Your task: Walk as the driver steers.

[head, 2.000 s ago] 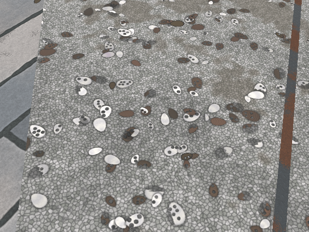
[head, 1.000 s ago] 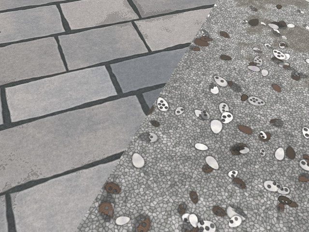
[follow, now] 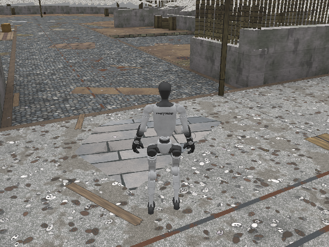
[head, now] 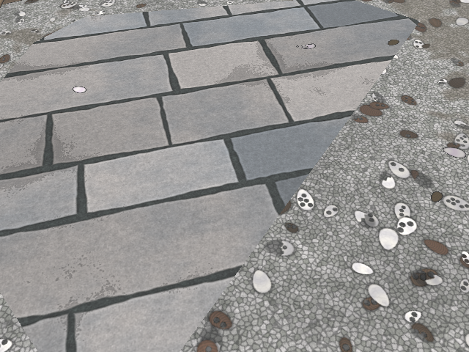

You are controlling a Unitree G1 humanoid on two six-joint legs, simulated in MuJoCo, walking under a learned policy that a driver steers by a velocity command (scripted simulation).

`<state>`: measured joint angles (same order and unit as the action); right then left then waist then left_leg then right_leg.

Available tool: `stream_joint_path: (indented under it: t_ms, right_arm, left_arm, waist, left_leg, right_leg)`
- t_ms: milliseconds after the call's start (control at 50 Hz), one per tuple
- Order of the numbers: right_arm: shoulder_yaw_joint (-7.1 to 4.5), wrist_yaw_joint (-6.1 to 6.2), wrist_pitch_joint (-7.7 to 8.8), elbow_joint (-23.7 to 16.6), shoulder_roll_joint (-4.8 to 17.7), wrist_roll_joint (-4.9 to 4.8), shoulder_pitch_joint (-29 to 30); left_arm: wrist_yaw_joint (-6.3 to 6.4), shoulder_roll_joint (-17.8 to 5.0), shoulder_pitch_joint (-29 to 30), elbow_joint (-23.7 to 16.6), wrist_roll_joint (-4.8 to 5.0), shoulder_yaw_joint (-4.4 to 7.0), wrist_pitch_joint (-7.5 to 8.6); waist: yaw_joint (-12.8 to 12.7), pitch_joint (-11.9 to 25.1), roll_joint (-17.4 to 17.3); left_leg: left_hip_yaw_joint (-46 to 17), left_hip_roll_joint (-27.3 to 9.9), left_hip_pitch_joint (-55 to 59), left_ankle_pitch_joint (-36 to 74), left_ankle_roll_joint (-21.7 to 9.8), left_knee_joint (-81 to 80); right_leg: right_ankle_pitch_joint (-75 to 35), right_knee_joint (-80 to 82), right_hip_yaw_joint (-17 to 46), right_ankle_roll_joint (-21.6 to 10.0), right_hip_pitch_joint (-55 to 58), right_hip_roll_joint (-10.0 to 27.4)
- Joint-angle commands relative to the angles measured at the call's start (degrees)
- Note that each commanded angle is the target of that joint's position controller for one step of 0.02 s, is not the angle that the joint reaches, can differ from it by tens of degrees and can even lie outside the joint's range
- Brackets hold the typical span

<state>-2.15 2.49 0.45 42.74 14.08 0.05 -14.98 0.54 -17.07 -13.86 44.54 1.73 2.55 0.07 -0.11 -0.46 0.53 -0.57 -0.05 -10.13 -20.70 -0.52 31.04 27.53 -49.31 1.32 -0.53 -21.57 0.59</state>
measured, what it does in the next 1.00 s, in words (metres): walks ahead, turning right: right foot, then left foot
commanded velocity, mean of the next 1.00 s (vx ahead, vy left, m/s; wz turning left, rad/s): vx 0.41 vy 0.00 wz -0.49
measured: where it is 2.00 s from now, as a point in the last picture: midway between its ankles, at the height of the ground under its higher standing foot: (340, 272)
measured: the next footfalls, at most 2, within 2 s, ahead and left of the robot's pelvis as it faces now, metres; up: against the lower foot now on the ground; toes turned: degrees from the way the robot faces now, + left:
right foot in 0.16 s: +0.10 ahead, -0.14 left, +0.00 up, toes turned -7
left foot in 0.66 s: +0.50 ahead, -0.05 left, +0.00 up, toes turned -26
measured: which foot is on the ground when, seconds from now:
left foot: down 0.00-0.16, up 0.18-0.64, down 0.66-1.00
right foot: up 0.00-0.14, down 0.16-0.68, up 0.70-1.00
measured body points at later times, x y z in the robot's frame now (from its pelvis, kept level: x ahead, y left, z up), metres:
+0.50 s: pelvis +0.17 -0.09 +0.02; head +0.20 -0.13 +0.46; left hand +0.25 +0.18 -0.09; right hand +0.35 -0.38 -0.07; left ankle +0.41 +0.04 -0.67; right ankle +0.06 -0.14 -0.73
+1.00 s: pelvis +0.45 -0.16 +0.01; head +0.48 -0.19 +0.46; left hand +0.76 -0.06 -0.06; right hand +0.33 -0.43 -0.12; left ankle +0.46 -0.04 -0.73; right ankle +0.51 -0.37 -0.68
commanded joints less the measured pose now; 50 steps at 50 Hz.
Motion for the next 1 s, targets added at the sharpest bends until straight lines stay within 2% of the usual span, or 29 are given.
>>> stream_joint_path:
  t_ms: [20, 80, 120, 140, 160, 180, 200, 220, 240, 260, 280, 300, 360, 420, 520, 600, 620, 640, 660, 680, 700, 720, 740, 760, 780, 820, 860, 940, 1000]
  right_arm:
    - [-3.30, 0.37, 2.33, -2.3, 10.8, -1.26, -1.0]
    - [-3.90, -0.68, 2.40, -3.4, 12.3, -1.17, 4.3]
    - [-3.93, -1.46, 2.11, -3.5, 11.9, -1.48, 5.2]
    - [-3.44, -1.72, 2.22, -3.4, 10.4, -0.99, 4.2]
    - [-2.45, -1.94, 2.56, -3.7, 7.2, 0.09, 3.9]
    - [-0.90, -2.00, 3.40, -7.6, 2.0, 1.63, 5.6]
    - [-1.39, -2.17, 4.99, -9.1, 5.4, -1.50, 4.7]
    - [-2.21, -2.50, 5.97, -9.0, 8.9, -3.56, 6.9]
    - [-2.53, -2.57, 6.61, -8.3, 10.4, -2.70, 7.7]
    - [-2.56, -2.30, 6.85, -7.1, 9.6, -0.92, 7.2]
    - [-2.92, -2.46, 6.83, -6.7, 9.9, 0.19, 6.8]
    - [-3.10, -2.81, 6.58, -6.4, 9.8, 0.49, 6.9]
    - [-2.67, -3.07, 5.83, -7.0, 7.8, 0.66, 9.9]
    - [-1.76, -3.49, 5.93, -8.6, 5.4, 0.34, 16.1]
    - [-1.40, -4.79, 6.67, -11.2, 5.3, -0.45, 24.6]
    - [-2.31, -4.96, 7.53, -11.1, 7.6, -0.69, 22.7]
    - [-3.03, -4.61, 7.69, -10.3, 8.9, -0.65, 19.1]
    - [-4.09, -4.02, 7.83, -8.8, 10.9, -0.59, 12.1]
    - [-4.74, -3.39, 7.72, -7.7, 12.8, 0.10, 2.4]
    - [-5.64, -2.89, 7.22, -6.6, 16.9, 1.07, -5.5]
    - [-4.84, -3.58, 7.06, -5.5, 13.7, 0.31, -5.9]
    - [-3.70, -3.16, 6.57, -6.4, 8.8, -0.28, -2.4]
    - [-3.23, -2.80, 5.99, -6.3, 7.2, -0.32, 0.7]
    - [-2.95, -2.80, 5.75, -5.5, 6.9, 0.02, 2.6]
    - [-2.67, -2.78, 5.92, -4.8, 6.1, 0.59, 3.5]
    - [-2.75, -2.93, 6.54, -3.6, 6.1, 0.53, 4.0]
    - [-3.09, -3.28, 7.17, -1.9, 7.3, -0.02, 3.6]
    - [-3.46, -3.27, 6.61, -0.4, 10.1, -0.33, 5.6]
    - [-3.46, -3.05, 5.69, 1.5, 11.7, -1.19, 2.0]
  left_arm:
    - [-0.86, -4.2, 7.6, -7.5, 0.58, 0.99, 2.10]
    - [-2.54, -3.5, 4.1, -6.1, -0.30, 0.53, 2.27]
    - [-2.93, -4.2, -4.0, -3.2, -0.15, 1.33, 2.00]
    - [-2.62, -5.8, -9.7, -1.2, -0.27, 2.41, 1.70]
    - [-2.19, -8.5, -15.7, -0.1, 0.19, 3.76, 1.69]
    - [-1.55, -15.8, -16.7, -2.6, -0.36, 4.33, 2.53]
    - [-2.39, -15.0, -14.5, -5.2, -1.07, 3.72, 3.86]
    - [-2.50, -11.9, -11.2, -5.5, -1.15, 2.98, 4.73]
    - [-2.52, -9.4, -9.4, -5.8, -1.14, 2.27, 5.08]
    - [-2.26, -8.9, -7.0, -6.4, -1.53, 1.98, 4.84]
    - [-1.92, -8.5, -5.9, -6.9, -1.92, 1.75, 4.62]
    - [-1.49, -8.0, -6.2, -7.1, -1.92, 1.56, 4.49]
    - [-0.17, -7.9, -9.8, -6.2, -0.97, 1.69, 4.37]
    - [0.96, -7.6, -11.8, -4.9, -0.68, 1.82, 3.62]
    - [1.59, -8.1, -15.0, -2.6, 0.12, 2.46, 2.73]
    - [2.23, -8.7, -13.2, -2.3, 0.01, 3.27, 1.71]
    - [2.15, -9.0, -12.1, -2.8, -0.20, 3.48, 1.50]
    - [1.81, -8.7, -10.9, -3.5, -0.46, 3.33, 1.35]
    - [1.30, -7.2, -8.6, -5.3, -1.05, 2.61, 1.36]
    - [1.01, -0.3, -15.8, -6.2, -1.69, 0.79, 1.66]
    - [0.89, -2.4, -20.0, -6.2, 0.28, 0.36, 2.10]
    - [0.86, -7.8, -14.8, -5.7, 1.19, 1.84, 2.06]
    - [0.83, -9.4, -8.9, -6.8, 0.79, 2.20, 1.98]
    - [0.74, -8.4, -5.5, -7.8, -0.13, 2.21, 2.06]
    - [0.48, -7.6, -4.6, -8.2, -0.48, 2.40, 1.92]
    - [0.05, -4.4, -5.8, -8.5, 0.08, 1.79, 1.27]
    - [0.00, -2.3, -3.8, -9.5, -0.32, 1.02, 0.98]
    - [-0.86, -1.1, 1.2, -10.6, -1.72, -0.05, 2.21]
    - [-2.11, -1.7, 6.1, -11.7, -1.44, 0.00, 3.25]
  waist:
    - [2.6, -7.5, -8.9]
    - [0.6, -3.1, -7.9]
    - [-2.9, -0.2, -6.0]
    - [-4.9, 1.7, -2.7]
    - [-7.6, 2.3, 6.2]
    - [-5.5, 2.5, 22.8]
    - [-4.6, 5.5, 16.7]
    - [-3.7, -1.0, 9.0]
    - [-3.0, -3.7, 4.0]
    - [-1.7, -4.1, 1.5]
    - [-1.0, -3.8, 3.0]
    - [-0.9, -3.0, 4.3]
    - [-1.5, -2.0, 2.9]
    - [-2.9, -2.7, 3.7]
    - [-5.4, -4.1, 4.7]
    - [-3.2, -3.4, 6.6]
    - [-1.3, -1.2, 7.7]
    - [2.2, 4.1, 7.8]
    - [7.1, 12.8, 6.9]
    - [4.8, 23.6, -8.0]
    - [3.4, 27.5, -19.1]
    - [4.3, 17.0, -11.4]
    - [4.4, 9.4, -5.5]
    - [3.1, 4.2, -2.7]
    - [1.6, 1.8, -3.4]
    - [0.0, 0.5, -5.4]
    - [-0.5, -1.5, -4.4]
    - [-0.5, -1.9, -3.4]
    - [1.8, 0.6, -4.2]
  left_leg:
    - [-23.2, -20.5, 6.2, -16.1, -11.9, -21.6]
    - [-7.6, -14.0, -0.6, -1.5, -8.0, -19.5]
    - [-1.6, -11.6, -7.0, -3.3, -6.6, -13.0]
    - [1.0, -9.7, -10.3, -1.3, -5.5, -5.1]
    - [6.3, -6.4, -15.6, 1.4, -2.5, 12.9]
    - [4.3, 1.0, -31.5, -13.9, 2.0, 36.1]
    - [-5.2, 2.7, -39.0, -13.3, 1.2, 43.7]
    - [-5.9, -1.2, -43.8, -8.1, -0.5, 45.5]
    - [-5.6, -3.7, -42.3, -2.1, -1.7, 42.0]
    - [-5.5, -5.3, -38.9, 2.7, -1.8, 37.4]
    - [-5.4, -5.8, -35.2, 6.2, -1.3, 32.9]
    - [-4.6, -5.3, -32.8, 9.3, -0.6, 30.2]
    - [-2.7, -2.9, -32.7, 15.8, 1.9, 21.5]
    - [-1.8, -0.4, -29.9, 22.7, 3.5, 9.3]
    - [-2.4, 1.2, -26.9, 26.5, 3.1, -0.9]
    - [-3.0, 1.7, -20.5, 22.3, 0.8, -4.4]
    - [-1.9, 2.6, -15.0, 19.3, -0.3, -4.7]
    - [-0.6, 2.8, -4.6, 20.3, -2.1, -6.1]
    - [-5.6, -3.2, 12.7, 19.1, -5.7, -3.6]
    - [-27.5, -18.6, 36.3, 12.6, -13.3, -2.5]
    - [-46.9, -25.2, 39.6, 1.2, -17.1, -10.6]
    - [-39.4, -22.4, 30.9, -4.5, -14.4, -12.9]
    - [-29.5, -19.9, 21.3, -0.7, -12.1, -13.9]
    - [-23.5, -17.5, 12.8, 6.2, -11.4, -15.7]
    - [-18.9, -15.6, 7.4, 10.2, -10.9, -17.5]
    - [-13.5, -14.2, 1.7, 12.6, -11.5, -21.0]
    - [-10.2, -14.6, -0.8, 15.5, -12.9, -23.5]
    - [0.9, -11.4, -2.3, 38.4, -11.8, -21.6]
    - [2.6, -11.0, 1.4, 40.4, -9.4, -18.8]
  right_leg:
    - [2.3, -5.5, 3.5, -2.1, -21.0, 5.7]
    - [-5.0, 4.9, -3.1, -2.0, -3.4, 4.2]
    - [-13.1, 11.1, -8.3, -1.3, 10.6, -0.2]
    - [-11.8, 11.9, -10.1, -1.8, 17.9, -3.3]
    - [-9.6, 16.9, -3.6, -3.9, 24.2, -1.4]
    - [-0.7, 30.6, 31.8, -12.9, 27.3, 14.2]
    - [15.7, 43.3, 53.0, -20.5, 28.4, 21.2]
    - [18.8, 43.2, 49.7, -19.9, 25.4, 22.3]
    - [12.3, 40.4, 41.1, -17.2, 22.1, 19.5]
    - [3.2, 38.6, 33.4, -14.8, 19.2, 16.0]
    - [-4.2, 38.6, 27.5, -13.4, 17.3, 12.9]
    - [-9.8, 39.0, 23.7, -12.7, 17.0, 10.9]
    - [-25.8, 38.8, 17.2, -12.6, 19.1, 9.0]
    - [-30.0, 37.9, 13.6, -10.8, 17.2, 6.5]
    - [-28.6, 35.8, 17.1, -10.1, 18.1, 7.8]
    - [-36.2, 31.1, 20.1, -8.8, 21.3, 9.7]
    - [-45.1, 27.3, 19.9, -8.0, 21.4, 8.9]
    - [-52.8, 19.5, 18.3, -6.5, 20.4, 6.3]
    - [-47.9, 6.6, 17.6, -4.8, 12.8, 3.6]
    - [-14.5, -14.5, 13.0, -1.1, -6.5, -4.7]
    - [6.7, -25.7, 11.7, 0.0, -16.9, -5.5]
    - [1.7, -29.0, 11.2, 0.4, -20.7, -1.1]
    - [-3.5, -27.5, 8.2, 0.6, -20.3, 1.3]
    - [-6.2, -25.2, 7.0, 0.6, -18.7, 3.2]
    - [-7.8, -22.9, 7.0, 0.4, -16.5, 4.9]
    - [-8.3, -20.1, 5.9, 0.2, -13.5, 6.2]
    - [-8.8, -15.0, 5.6, 0.5, -14.5, 6.6]
    - [-21.1, 2.4, 2.2, 1.2, -9.4, 4.9]
    - [-29.6, 12.0, 0.3, 0.6, -4.4, 2.5]
Velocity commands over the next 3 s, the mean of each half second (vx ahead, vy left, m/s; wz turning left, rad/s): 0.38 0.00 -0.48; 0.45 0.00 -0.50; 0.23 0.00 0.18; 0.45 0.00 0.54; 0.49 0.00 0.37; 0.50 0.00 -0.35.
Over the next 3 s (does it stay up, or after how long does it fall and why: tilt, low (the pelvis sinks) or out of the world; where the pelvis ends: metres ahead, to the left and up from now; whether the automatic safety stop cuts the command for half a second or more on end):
stays up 1.33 -0.27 -0.01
